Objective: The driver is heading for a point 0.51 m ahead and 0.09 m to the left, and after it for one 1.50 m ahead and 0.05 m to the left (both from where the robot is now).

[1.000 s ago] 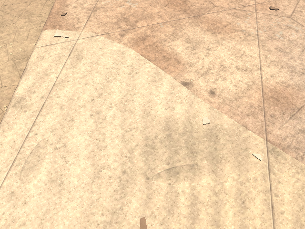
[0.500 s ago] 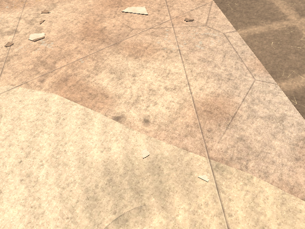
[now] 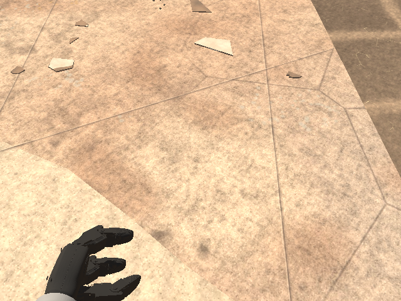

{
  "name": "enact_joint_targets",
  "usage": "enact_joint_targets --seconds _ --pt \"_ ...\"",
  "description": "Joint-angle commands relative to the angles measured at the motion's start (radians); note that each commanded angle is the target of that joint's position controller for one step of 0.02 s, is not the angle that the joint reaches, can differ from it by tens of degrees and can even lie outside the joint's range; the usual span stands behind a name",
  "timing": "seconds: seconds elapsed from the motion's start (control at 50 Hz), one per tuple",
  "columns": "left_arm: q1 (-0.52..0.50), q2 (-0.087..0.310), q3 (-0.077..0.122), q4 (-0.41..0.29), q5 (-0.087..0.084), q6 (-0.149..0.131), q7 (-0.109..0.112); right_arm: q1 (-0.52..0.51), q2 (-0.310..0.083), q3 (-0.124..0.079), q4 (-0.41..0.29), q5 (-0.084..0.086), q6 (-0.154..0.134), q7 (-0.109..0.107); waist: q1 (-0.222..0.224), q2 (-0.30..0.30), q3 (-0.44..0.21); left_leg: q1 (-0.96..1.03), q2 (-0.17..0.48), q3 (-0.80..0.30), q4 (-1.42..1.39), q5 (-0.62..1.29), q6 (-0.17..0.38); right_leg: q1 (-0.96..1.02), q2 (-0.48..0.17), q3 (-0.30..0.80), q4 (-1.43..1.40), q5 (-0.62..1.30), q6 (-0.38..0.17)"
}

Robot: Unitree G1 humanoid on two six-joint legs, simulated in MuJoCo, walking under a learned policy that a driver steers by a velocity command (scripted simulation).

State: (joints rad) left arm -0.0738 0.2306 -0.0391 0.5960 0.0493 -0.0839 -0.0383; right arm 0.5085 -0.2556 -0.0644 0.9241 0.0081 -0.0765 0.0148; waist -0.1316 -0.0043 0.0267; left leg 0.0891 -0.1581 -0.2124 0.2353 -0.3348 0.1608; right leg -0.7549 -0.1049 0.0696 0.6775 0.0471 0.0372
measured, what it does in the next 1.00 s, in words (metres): walks ahead: right foot, then left foot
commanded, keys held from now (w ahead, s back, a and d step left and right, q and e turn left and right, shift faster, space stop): w+q+shift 0.32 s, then q+shift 0.06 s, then e+shift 0.62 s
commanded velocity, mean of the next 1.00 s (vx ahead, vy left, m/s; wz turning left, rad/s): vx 0.54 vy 0.00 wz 0.17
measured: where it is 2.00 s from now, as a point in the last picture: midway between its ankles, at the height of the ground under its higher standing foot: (157, 229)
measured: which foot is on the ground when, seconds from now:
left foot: down 0.00-0.08, up 0.10-0.50, down 0.52-0.98, up 1.00-1.00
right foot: up 0.00-0.08, down 0.10-0.52, up 0.54-0.96, down 0.98-1.00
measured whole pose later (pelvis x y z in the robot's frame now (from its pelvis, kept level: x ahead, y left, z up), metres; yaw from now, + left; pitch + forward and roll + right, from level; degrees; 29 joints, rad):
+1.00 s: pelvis +0.66 +0.05 -0.01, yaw +8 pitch +1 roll +2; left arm 0.21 0.29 0.08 0.65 -0.01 0.02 -0.02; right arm 0.08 -0.28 -0.07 0.78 0.02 0.00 -0.03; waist 0.02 -0.01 0.04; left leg -0.20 0.11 0.31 0.62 -0.39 -0.01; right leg -0.44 -0.05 -0.08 0.63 -0.19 -0.04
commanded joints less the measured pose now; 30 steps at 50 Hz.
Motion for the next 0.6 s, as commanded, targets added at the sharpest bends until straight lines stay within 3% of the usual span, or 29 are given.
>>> enact_joint_targets --seconds 0.02,0.04,0.06,0.08,0.1,0.12,0.14,0.16,0.18,0.2,0.22,0.24,0.28,0.36,0.4,0.42,0.44,0.46,0.48,0.5,0.52,0.54,0.56,0.58,0.6 --pt "-0.066 0.087 0.022 -0.083 -0.013 -0.01 0.012 -0.005 -0.193 -0.047 -0.06 0.005 -0.009 -0.013 0.039 0.062 0.012 -0.206 0.166 -0.141 0.032 0.849 0.03 0.345 0.123 -0.101 -0.147 0.049 -0.018" --pt "-0.01 0.121 0.036 -0.07 -0.014 -0.012 0.022 -0.017 -0.211 -0.051 -0.066 0.004 -0.011 -0.018 0.069 0.076 -0.046 -0.173 0.172 -0.153 0.127 0.972 0.006 0.451 0.145 -0.086 -0.175 0.008 -0.027" --pt "0.111 0.178 0.06 -0.042 -0.021 -0.016 0.037 -0.047 -0.248 -0.059 -0.078 -0.005 -0.014 -0.017 0.137 0.09 -0.135 -0.159 0.18 -0.168 0.288 1.026 -0.016 0.597 0.15 -0.057 -0.173 -0.062 -0.036" --pt "0.301 0.226 0.084 0.005 -0.028 -0.019 0.054 -0.116 -0.285 -0.069 -0.097 -0.009 -0.019 -0.011 0.255 0.091 -0.225 -0.224 0.156 -0.166 0.493 0.957 -0.026 0.799 0.113 -0.036 -0.188 -0.117 -0.046" --pt "0.523 0.296 0.115 0.05 -0.008 -0.019 0.079 -0.159 -0.214 -0.053 -0.124 -0.016 -0.031 -0.007 0.342 0.034 -0.341 -0.372 0.119 -0.12 0.77 0.699 -0.025 1.046 -0.029 0.072 -0.131 -0.359 -0.07" --pt "0.576 0.342 0.129 0.067 0.042 -0.017 0.085 -0.103 -0.027 -0.008 -0.168 0.017 -0.031 -0.012 0.275 -0.242 -0.425 -0.687 0.029 -0.002 1.079 -0.178 -0.036 1.275 -0.34 0.477 -0.2 -0.542 -0.126" --pt "0.495 0.342 0.141 0.065 0.027 -0.01 0.063 -0.061 -0.097 -0.002 -0.209 0.034 -0.017 -0.018 0.213 -0.359 -0.485 -0.801 0.071 0.065 1.201 -0.122 -0.03 1.23 -0.391 0.8 -0.349 -0.667 -0.189" --pt "0.381 0.209 0.119 0.043 0.017 -0.006 0.055 -0.152 -0.148 -0.011 -0.182 0.005 0.003 -0.02 0.212 -0.183 -0.305 -0.837 0.144 0.092 1.178 0.004 -0.033 1.062 -0.312 0.627 -0.383 -0.741 -0.175" --pt "0.348 0.149 0.105 0.059 0.01 -0.006 0.05 -0.2 -0.146 -0.012 -0.183 -0.014 0.014 -0.006 0.202 -0.078 -0.18 -0.829 0.173 0.11 1.137 0.058 -0.043 0.92 -0.268 0.465 -0.39 -0.604 -0.164" --pt "0.356 0.136 0.102 0.081 0.016 -0.007 0.049 -0.234 -0.131 -0.013 -0.188 -0.025 0.026 0.009 0.189 -0.031 -0.124 -0.815 0.198 0.118 1.117 0.062 -0.051 0.833 -0.235 0.353 -0.408 -0.473 -0.148" --pt "0.387 0.126 0.096 0.116 0.011 -0.014 0.052 -0.252 -0.104 -0.008 -0.207 -0.038 0.04 0.026 0.172 -0.047 -0.075 -0.815 0.221 0.122 1.108 0.062 -0.056 0.767 -0.209 0.253 -0.425 -0.383 -0.142" --pt "0.412 0.11 0.093 0.149 -0.001 -0.023 0.046 -0.267 -0.075 0.0 -0.228 -0.042 0.055 0.035 0.154 -0.078 -0.049 -0.824 0.243 0.129 1.102 0.061 -0.059 0.728 -0.203 0.186 -0.437 -0.32 -0.132" --pt "0.434 0.088 0.089 0.188 -0.026 -0.039 0.031 -0.338 -0.047 0.015 -0.279 -0.043 0.075 0.049 0.136 -0.084 -0.01 -0.881 0.273 0.145 1.091 0.085 -0.059 0.699 -0.193 0.055 -0.47 -0.182 -0.108" --pt "0.349 0.123 0.092 0.19 -0.026 -0.058 0.031 -0.455 -0.06 0.034 -0.364 -0.043 0.076 0.066 0.078 -0.072 0.091 -0.827 0.257 0.225 0.843 0.277 -0.07 0.571 -0.129 -0.218 -0.517 0.194 -0.077" --pt "0.387 0.137 0.091 0.208 -0.034 -0.065 0.036 -0.523 -0.05 0.047 -0.374 -0.055 0.061 0.082 0.103 -0.009 0.126 -0.665 0.19 0.331 0.565 0.38 -0.065 0.527 -0.069 -0.305 -0.513 0.371 -0.065" --pt "0.423 0.164 0.094 0.217 -0.033 -0.069 0.039 -0.499 -0.044 0.049 -0.351 -0.051 0.056 0.086 0.112 -0.024 0.076 -0.538 0.125 0.366 0.523 0.42 -0.058 0.535 -0.054 -0.312 -0.477 0.559 -0.068" --pt "0.44 0.219 0.101 0.22 -0.039 -0.068 0.041 -0.43 -0.045 0.05 -0.331 -0.061 0.045 0.087 0.076 -0.062 0.068 -0.454 0.094 0.364 0.458 0.395 -0.048 0.545 -0.08 -0.296 -0.393 0.71 -0.073" --pt "0.408 0.389 0.151 0.181 -0.095 -0.061 0.072 -0.386 -0.088 0.022 -0.344 0.021 0.018 0.072 0.036 -0.151 -0.012 -0.361 0.08 0.297 0.476 0.322 -0.047 0.611 -0.128 -0.237 -0.32 0.884 -0.093" --pt "0.384 0.375 0.146 0.192 -0.098 -0.046 0.079 -0.291 -0.154 0.0 -0.314 0.018 0.008 0.059 -0.032 -0.134 -0.077 -0.289 0.095 0.235 0.393 0.348 -0.01 0.672 -0.131 -0.22 -0.192 0.851 -0.092" --pt "0.37 0.334 0.134 0.196 -0.098 -0.032 0.081 -0.199 -0.186 -0.019 -0.279 0.003 0.006 0.038 -0.097 -0.091 -0.125 -0.133 0.117 0.207 0.231 0.547 0.023 0.648 -0.102 -0.232 -0.014 0.728 -0.076" --pt "0.431 0.229 0.106 0.176 -0.069 -0.025 0.077 -0.137 -0.271 -0.033 -0.243 -0.021 0.015 0.012 -0.063 0.092 -0.214 0.139 0.28 0.06 0.308 0.975 0.051 0.454 0.014 -0.23 0.389 -0.062 -0.04" --pt "0.669 0.118 0.066 0.206 -0.066 -0.031 0.055 -0.181 -0.289 -0.009 -0.289 -0.08 0.011 -0.005 0.063 0.294 -0.485 0.448 0.624 -0.315 0.458 1.558 0.257 0.206 0.153 0.011 0.808 -0.753 -0.011" --pt "0.629 0.231 0.096 0.234 -0.087 -0.037 0.047 -0.15 -0.234 -0.008 -0.298 -0.069 0.018 0.0 -0.015 0.127 -0.602 0.369 0.616 -0.254 0.395 1.559 0.274 0.238 0.142 0.201 0.841 -0.751 -0.016" --pt "0.564 0.241 0.107 0.197 -0.124 -0.027 0.044 -0.194 -0.229 -0.014 -0.272 -0.047 0.017 0.011 0.028 0.086 -0.473 0.253 0.587 -0.187 0.308 1.21 0.267 0.149 0.107 0.148 0.784 -0.679 -0.002" --pt "0.491 0.216 0.104 0.188 -0.11 -0.014 0.058 -0.276 -0.188 -0.006 -0.257 -0.012 0.004 0.015 0.078 -0.031 -0.305 0.062 0.522 -0.113 0.232 0.982 0.199 0.123 0.042 0.076 0.671 -0.605 0.016"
